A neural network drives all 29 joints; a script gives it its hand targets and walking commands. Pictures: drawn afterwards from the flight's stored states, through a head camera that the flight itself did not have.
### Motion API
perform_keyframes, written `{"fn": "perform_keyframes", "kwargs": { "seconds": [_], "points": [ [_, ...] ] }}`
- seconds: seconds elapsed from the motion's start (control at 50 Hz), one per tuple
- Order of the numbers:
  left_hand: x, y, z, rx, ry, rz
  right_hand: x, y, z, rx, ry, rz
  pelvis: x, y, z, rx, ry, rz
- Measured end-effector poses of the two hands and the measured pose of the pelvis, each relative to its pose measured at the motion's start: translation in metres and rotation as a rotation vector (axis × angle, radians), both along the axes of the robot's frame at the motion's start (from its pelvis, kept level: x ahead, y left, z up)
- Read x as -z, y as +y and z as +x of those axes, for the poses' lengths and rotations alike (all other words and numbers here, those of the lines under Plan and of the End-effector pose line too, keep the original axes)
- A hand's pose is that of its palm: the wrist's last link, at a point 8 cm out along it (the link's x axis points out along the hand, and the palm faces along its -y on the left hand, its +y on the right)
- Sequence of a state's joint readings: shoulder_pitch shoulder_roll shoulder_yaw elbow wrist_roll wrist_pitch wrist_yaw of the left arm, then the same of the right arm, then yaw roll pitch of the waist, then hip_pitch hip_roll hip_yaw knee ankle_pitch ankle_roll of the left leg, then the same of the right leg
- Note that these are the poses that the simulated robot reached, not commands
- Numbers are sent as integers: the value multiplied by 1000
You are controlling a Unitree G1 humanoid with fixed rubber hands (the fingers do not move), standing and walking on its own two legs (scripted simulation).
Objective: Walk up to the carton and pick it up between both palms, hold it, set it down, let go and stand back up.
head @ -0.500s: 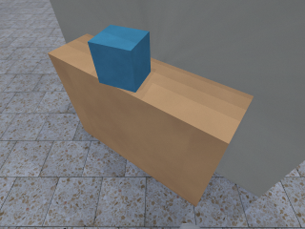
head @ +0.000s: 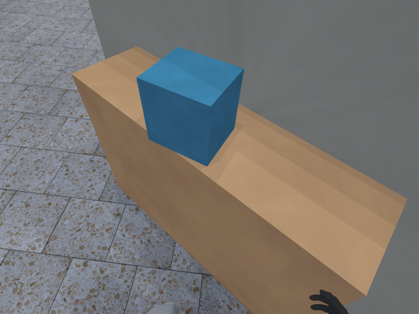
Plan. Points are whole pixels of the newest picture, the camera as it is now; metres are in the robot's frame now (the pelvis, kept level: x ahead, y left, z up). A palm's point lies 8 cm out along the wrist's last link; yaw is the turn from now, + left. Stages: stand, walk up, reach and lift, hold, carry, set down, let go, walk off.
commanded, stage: walk up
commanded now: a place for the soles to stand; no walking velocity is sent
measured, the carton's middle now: (192, 106) +0.58 +0.07 +0.05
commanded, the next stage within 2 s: none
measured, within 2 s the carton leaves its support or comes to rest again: neither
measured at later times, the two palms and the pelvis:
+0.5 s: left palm (94, 284) +0.19 +0.23 -0.07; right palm out of the picture +0.11 -0.28 -0.11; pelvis +0.06 -0.02 +0.01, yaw -1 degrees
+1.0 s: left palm (89, 297) +0.17 +0.24 -0.08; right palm out of the picture +0.11 -0.28 -0.10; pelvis +0.07 -0.01 +0.02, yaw -3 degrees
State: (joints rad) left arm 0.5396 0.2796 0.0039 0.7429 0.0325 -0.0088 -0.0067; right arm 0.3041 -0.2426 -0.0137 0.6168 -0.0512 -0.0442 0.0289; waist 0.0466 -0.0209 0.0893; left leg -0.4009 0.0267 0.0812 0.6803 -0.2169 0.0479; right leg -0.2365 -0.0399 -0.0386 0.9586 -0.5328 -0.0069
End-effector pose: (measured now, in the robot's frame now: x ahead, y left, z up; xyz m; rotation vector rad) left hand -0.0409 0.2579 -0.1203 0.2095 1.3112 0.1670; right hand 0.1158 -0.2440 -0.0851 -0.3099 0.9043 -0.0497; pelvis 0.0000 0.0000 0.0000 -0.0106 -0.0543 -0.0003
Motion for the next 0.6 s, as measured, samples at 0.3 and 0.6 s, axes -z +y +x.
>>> {"fn": "perform_keyframes", "kwargs": {
  "seconds": [0.3, 0.6],
  "points": [
    [-30, -12, 199, 156, -333, 43, 21, -37, -51, 212, 251, -7, -4, -9, 46, 7, 2, 20],
    [-48, -22, 229, 166, -353, 31, 16, -34, -6, 154, 215, 42, -17, -17, 66, 25, 35, 24]
  ]
}}
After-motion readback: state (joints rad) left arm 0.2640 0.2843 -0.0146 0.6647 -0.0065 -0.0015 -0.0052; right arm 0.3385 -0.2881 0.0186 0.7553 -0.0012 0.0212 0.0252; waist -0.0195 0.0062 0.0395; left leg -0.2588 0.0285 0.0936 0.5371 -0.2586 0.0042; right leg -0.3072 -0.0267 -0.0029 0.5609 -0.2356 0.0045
